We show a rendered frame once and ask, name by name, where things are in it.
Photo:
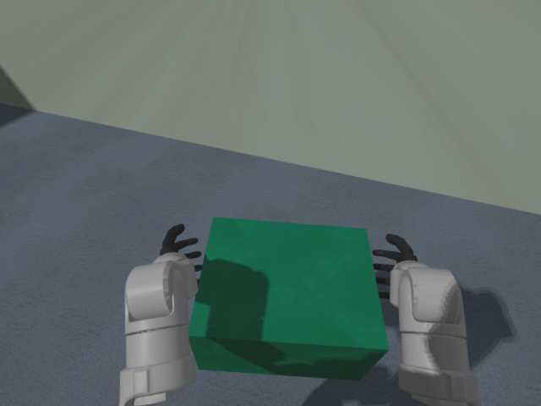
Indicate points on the carton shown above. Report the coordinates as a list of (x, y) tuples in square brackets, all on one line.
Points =
[(287, 299)]

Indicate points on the robot right hand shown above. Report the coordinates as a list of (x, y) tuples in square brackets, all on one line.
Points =
[(405, 255)]

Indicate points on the robot left hand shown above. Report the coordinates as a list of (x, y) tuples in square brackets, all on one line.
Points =
[(168, 244)]

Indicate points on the right robot forearm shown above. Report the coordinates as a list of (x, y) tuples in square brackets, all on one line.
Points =
[(435, 366)]

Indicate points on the left robot forearm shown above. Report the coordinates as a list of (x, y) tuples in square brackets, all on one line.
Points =
[(158, 360)]

